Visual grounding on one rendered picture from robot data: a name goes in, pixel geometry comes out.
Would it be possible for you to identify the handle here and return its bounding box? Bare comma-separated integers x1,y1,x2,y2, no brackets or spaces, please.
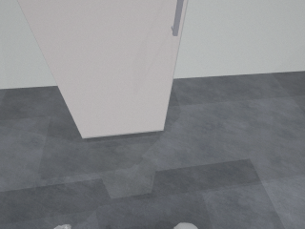
171,0,184,36

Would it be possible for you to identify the fridge door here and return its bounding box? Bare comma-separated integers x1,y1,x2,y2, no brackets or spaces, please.
17,0,188,137

